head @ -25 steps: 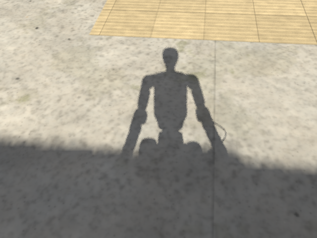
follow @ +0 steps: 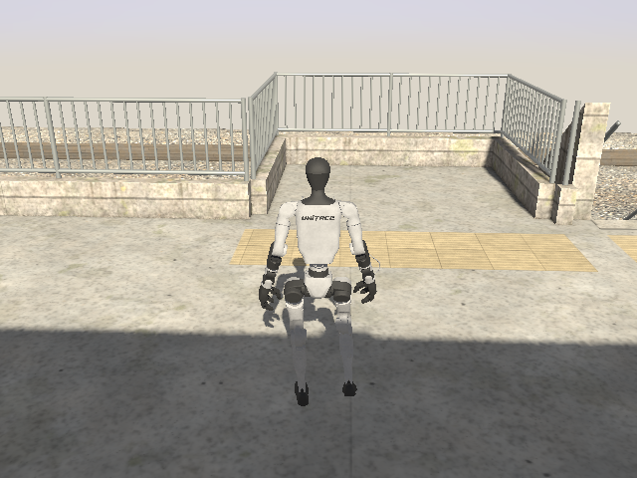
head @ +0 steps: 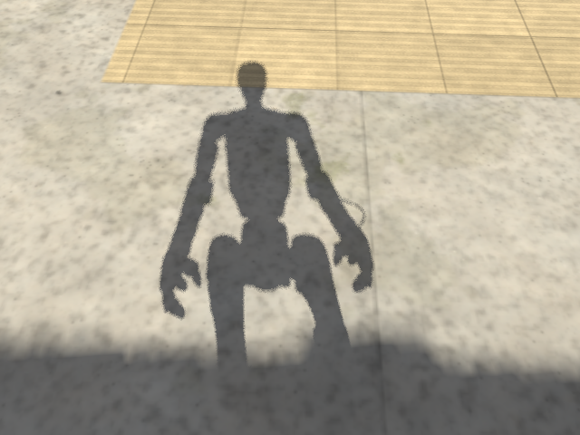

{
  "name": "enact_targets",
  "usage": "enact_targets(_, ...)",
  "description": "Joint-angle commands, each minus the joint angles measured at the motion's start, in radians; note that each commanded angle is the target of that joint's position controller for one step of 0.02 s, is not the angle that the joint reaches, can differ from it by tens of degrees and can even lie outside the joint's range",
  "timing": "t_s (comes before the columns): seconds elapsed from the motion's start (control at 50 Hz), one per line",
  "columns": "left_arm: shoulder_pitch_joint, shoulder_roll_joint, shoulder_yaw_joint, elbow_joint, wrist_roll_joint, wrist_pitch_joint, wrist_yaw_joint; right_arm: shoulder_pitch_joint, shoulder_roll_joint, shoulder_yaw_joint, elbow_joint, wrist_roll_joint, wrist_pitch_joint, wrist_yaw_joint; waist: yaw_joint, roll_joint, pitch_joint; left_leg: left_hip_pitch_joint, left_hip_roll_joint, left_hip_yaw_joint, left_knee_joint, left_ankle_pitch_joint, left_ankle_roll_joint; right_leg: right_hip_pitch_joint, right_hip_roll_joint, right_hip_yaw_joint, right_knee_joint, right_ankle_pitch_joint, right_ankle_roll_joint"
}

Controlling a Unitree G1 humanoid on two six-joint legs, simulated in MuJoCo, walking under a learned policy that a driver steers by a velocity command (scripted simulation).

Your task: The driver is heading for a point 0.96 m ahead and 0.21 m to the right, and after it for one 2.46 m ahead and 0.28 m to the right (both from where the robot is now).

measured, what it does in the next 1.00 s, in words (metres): walks ahead, turning right: right foot, then left foot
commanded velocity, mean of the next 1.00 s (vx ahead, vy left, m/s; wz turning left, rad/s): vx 0.50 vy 0.00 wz -0.41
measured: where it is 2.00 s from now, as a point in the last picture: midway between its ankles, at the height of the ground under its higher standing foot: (403, 243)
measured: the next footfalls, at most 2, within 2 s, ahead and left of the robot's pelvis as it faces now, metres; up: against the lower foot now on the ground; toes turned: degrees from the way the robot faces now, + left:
right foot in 0.38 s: +0.38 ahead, -0.17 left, +0.00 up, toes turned -16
left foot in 0.88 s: +0.72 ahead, -0.08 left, +0.00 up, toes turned -24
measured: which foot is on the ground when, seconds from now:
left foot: down 0.00-0.38, up 0.40-0.86, down 0.88-1.00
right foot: up 0.00-0.36, down 0.38-0.90, up 0.92-1.00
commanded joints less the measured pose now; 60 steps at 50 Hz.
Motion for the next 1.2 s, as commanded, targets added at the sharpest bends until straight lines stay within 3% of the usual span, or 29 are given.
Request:
enact_targets(0.02, 0.099, 0.023, 0.018, -0.032, 0.003, 0.030, 0.010, -0.032, -0.083, -0.013, -0.028, -0.006, -0.026, -0.007, 0.045, 0.121, 0.000, -0.037, 0.285, -0.195, -0.304, -0.009, 0.129, -0.060, -0.075, 0.057, -0.024, 0.082, -0.004)
enact_targets(0.08, -0.010, 0.050, 0.026, -0.079, 0.015, 0.027, 0.003, 0.013, -0.112, -0.018, -0.014, -0.013, -0.023, -0.031, 0.030, 0.088, 0.025, 0.024, 0.284, -0.124, -0.314, 0.072, 0.131, -0.187, -0.072, 0.079, -0.154, 0.238, 0.017)
enact_targets(0.16, -0.149, 0.033, 0.013, -0.128, 0.020, 0.012, -0.029, 0.067, -0.143, -0.019, -0.017, -0.010, -0.015, -0.051, -0.012, 0.063, 0.035, 0.103, 0.269, -0.014, -0.308, 0.159, 0.102, -0.191, -0.050, -0.002, -0.394, 0.407, 0.024)
enact_targets(0.26, -0.318, 0.018, -0.008, -0.223, 0.019, 0.013, -0.069, 0.184, -0.178, -0.029, 0.000, 0.010, 0.019, -0.058, -0.072, 0.046, 0.077, 0.322, 0.326, 0.039, -0.229, 0.255, 0.091, -0.267, -0.025, -0.085, -0.552, 0.321, 0.002)
enact_targets(0.32, -0.290, 0.062, 0.008, -0.262, 0.015, 0.018, -0.089, 0.158, -0.214, -0.041, -0.023, 0.016, 0.043, -0.062, -0.021, 0.104, 0.018, 0.381, 0.342, 0.085, -0.069, 0.668, 0.060, -0.131, 0.052, -0.166, -0.580, 0.164, -0.044)
enact_targets(0.36, -0.065, 0.146, 0.052, -0.226, 0.009, 0.020, -0.089, 0.118, -0.232, -0.045, -0.046, 0.019, 0.059, -0.068, 0.115, 0.127, -0.116, 0.320, 0.309, 0.121, 0.256, 0.886, 0.022, 0.189, 0.145, -0.203, -0.635, 0.159, -0.102)
enact_targets(0.38, 0.106, 0.233, 0.092, -0.186, 0.010, 0.027, -0.068, 0.119, -0.218, -0.037, -0.066, 0.013, 0.054, -0.069, 0.189, 0.059, -0.212, 0.101, 0.271, 0.122, 0.544, 0.670, -0.025, 0.502, 0.097, -0.065, -0.675, 0.179, -0.155)
enact_targets(0.4, 0.123, 0.351, 0.113, -0.179, 0.008, 0.025, -0.058, 0.221, -0.045, 0.014, -0.120, -0.020, 0.024, -0.047, 0.073, -0.219, -0.307, -0.376, 0.068, 0.061, 0.930, -0.296, -0.090, 0.879, -0.182, 0.496, -0.733, 0.079, -0.341)
enact_targets(0.42, 0.175, 0.288, 0.088, -0.205, 0.026, 0.016, -0.057, 0.126, -0.116, 0.006, -0.149, 0.024, -0.030, -0.031, 0.124, -0.133, -0.453, -0.511, 0.004, -0.188, 1.064, -0.436, -0.075, 0.976, -0.267, 0.803, -0.913, 0.009, -0.395)
enact_targets(0.44, 0.144, 0.222, 0.070, -0.198, 0.038, 0.007, -0.056, 0.009, -0.163, -0.009, -0.182, 0.061, -0.056, -0.022, 0.146, -0.086, -0.321, -0.610, 0.061, -0.222, 1.052, -0.347, -0.042, 0.917, -0.230, 0.648, -0.927, 0.095, -0.324)
enact_targets(0.46, 0.069, 0.185, 0.059, -0.213, 0.031, -0.001, -0.054, -0.011, -0.153, -0.004, -0.187, 0.053, -0.066, -0.026, 0.103, -0.008, -0.230, -0.587, 0.109, -0.221, 0.966, -0.259, -0.025, 0.765, -0.186, 0.503, -0.920, 0.190, -0.285)
enact_targets(0.48, -0.017, 0.150, 0.048, -0.235, 0.029, -0.002, -0.054, -0.005, -0.157, -0.011, -0.172, 0.030, -0.062, -0.033, 0.053, 0.047, -0.165, -0.508, 0.143, -0.216, 0.874, -0.215, -0.031, 0.597, -0.146, 0.394, -0.930, 0.299, -0.256)
enact_targets(0.5, -0.066, 0.127, 0.038, -0.254, 0.038, -0.005, -0.052, 0.021, -0.168, -0.022, -0.168, 0.022, -0.046, -0.034, 0.013, 0.039, -0.141, -0.423, 0.167, -0.223, 0.818, -0.190, -0.038, 0.483, -0.118, 0.331, -0.951, 0.367, -0.243)
enact_targets(0.56, -0.066, 0.156, 0.041, -0.263, 0.029, -0.009, -0.039, 0.023, -0.136, -0.024, -0.187, -0.001, -0.006, -0.036, -0.022, 0.041, -0.097, -0.359, 0.166, -0.198, 0.670, -0.141, -0.085, 0.333, -0.082, 0.255, -0.999, 0.442, -0.244)
enact_targets(0.6, -0.034, 0.187, 0.049, -0.260, 0.026, -0.009, -0.024, -0.058, -0.117, -0.017, -0.219, -0.010, 0.002, -0.041, -0.005, 0.027, -0.065, -0.374, 0.146, -0.181, 0.524, -0.029, -0.115, 0.288, -0.054, 0.209, -1.012, 0.444, -0.233)
enact_targets(0.68, 0.023, 0.173, 0.044, -0.240, 0.026, -0.003, -0.014, -0.184, -0.083, 0.002, -0.246, -0.002, -0.006, -0.028, 0.060, -0.035, -0.045, -0.280, 0.091, -0.146, 0.215, 0.268, -0.111, 0.255, 0.002, 0.123, -1.005, 0.323, -0.161)
enact_targets(0.8, 0.095, 0.176, 0.041, -0.194, 0.026, 0.003, -0.013, -0.250, -0.145, -0.009, -0.287, 0.010, -0.028, -0.004, 0.078, -0.066, -0.016, -0.315, 0.082, -0.166, 0.097, 0.174, -0.043, 0.458, -0.104, 0.227, -0.911, 0.316, -0.139)
enact_targets(0.84, 0.075, 0.185, 0.042, -0.197, 0.029, 0.013, -0.009, -0.173, -0.167, -0.020, -0.271, 0.010, -0.036, -0.002, 0.029, -0.087, -0.039, -0.220, 0.056, -0.134, 0.066, 0.102, -0.007, 0.497, -0.102, 0.227, -0.830, 0.497, -0.117)
enact_targets(0.86, 0.060, 0.169, 0.035, -0.204, 0.032, 0.017, -0.010, -0.060, -0.196, -0.037, -0.237, 0.004, -0.039, -0.006, -0.025, -0.074, -0.112, -0.062, 0.044, -0.121, 0.056, 0.121, 0.023, 0.486, -0.051, 0.190, -0.702, 0.635, -0.094)
enact_targets(0.88, 0.045, 0.138, 0.018, -0.226, 0.043, 0.018, -0.011, 0.108, -0.242, -0.050, -0.211, -0.007, -0.040, -0.009, -0.097, -0.017, -0.252, 0.203, 0.168, -0.247, 0.099, 0.155, 0.086, 0.356, 0.008, 0.138, -0.456, 0.535, -0.059)
enact_targets(0.9, 0.191, 0.069, -0.001, -0.227, 0.025, 0.002, -0.014, 0.249, -0.323, -0.076, -0.178, -0.014, -0.028, -0.010, -0.073, 0.248, -0.400, 0.595, 0.386, -0.669, 0.053, -0.014, 0.252, -0.026, 0.163, 0.049, -0.069, 0.128, 0.030)
enact_targets(0.92, 0.188, 0.103, -0.003, -0.220, 0.012, -0.010, -0.016, 0.272, -0.250, -0.058, -0.157, 0.015, -0.022, 0.000, -0.088, 0.310, -0.400, 0.638, 0.432, -0.912, -0.093, -0.245, 0.269, -0.206, 0.175, 0.119, 0.057, -0.264, 0.031)
enact_targets(0.94, 0.084, 0.173, 0.014, -0.238, -0.002, -0.014, -0.019, 0.200, -0.191, -0.040, -0.171, 0.027, -0.017, -0.002, -0.094, 0.204, -0.232, 0.513, 0.405, -0.796, -0.111, -0.352, 0.215, -0.293, 0.113, 0.126, 0.116, -0.199, 0.021)
enact_targets(0.96, 0.002, 0.175, 0.011, -0.260, 0.008, -0.015, -0.018, 0.122, -0.166, -0.029, -0.193, 0.017, -0.008, -0.005, -0.074, 0.115, -0.144, 0.364, 0.367, -0.666, -0.128, -0.299, 0.179, -0.280, 0.058, 0.075, 0.088, -0.110, 0.015)
enact_targets(0.98, -0.042, 0.165, 0.013, -0.272, 0.026, -0.015, -0.017, 0.072, -0.143, -0.019, -0.199, 0.006, -0.004, -0.004, -0.047, 0.079, -0.072, 0.228, 0.328, -0.577, -0.161, -0.201, 0.172, -0.251, 0.024, 0.053, 0.017, -0.050, 0.016)
enact_targets(1.02, -0.011, 0.137, 0.015, -0.268, 0.033, -0.005, -0.017, 0.044, -0.121, -0.009, -0.198, -0.006, -0.009, -0.003, 0.000, 0.120, -0.057, 0.110, 0.270, -0.468, -0.205, -0.055, 0.158, -0.151, -0.021, 0.043, -0.075, 0.013, 0.019)
enact_targets(1.06, -0.003, 0.107, 0.007, -0.269, 0.033, 0.002, -0.015, 0.065, -0.143, -0.014, -0.183, 0.003, -0.014, -0.006, 0.009, 0.129, -0.056, 0.085, 0.257, -0.392, -0.234, 0.065, 0.172, -0.147, -0.034, 0.020, -0.141, 0.044, 0.036)
enact_targets(1.12, -0.107, 0.091, -0.001, -0.311, 0.047, -0.005, -0.011, 0.115, -0.181, -0.024, -0.165, 0.015, -0.006, -0.020, -0.010, 0.094, -0.042, 0.094, 0.239, -0.337, -0.250, 0.212, 0.177, -0.179, -0.033, -0.002, -0.327, 0.176, 0.070)
enact_targets(1.2, -0.241, 0.065, -0.013, -0.339, 0.037, -0.018, -0.024, 0.187, -0.194, -0.027, -0.144, 0.030, 0.012, -0.033, -0.054, 0.102, -0.025, 0.086, 0.188, -0.271, -0.227, 0.216, 0.136, -0.084, 0.027, -0.030, -0.594, 0.367, 0.091)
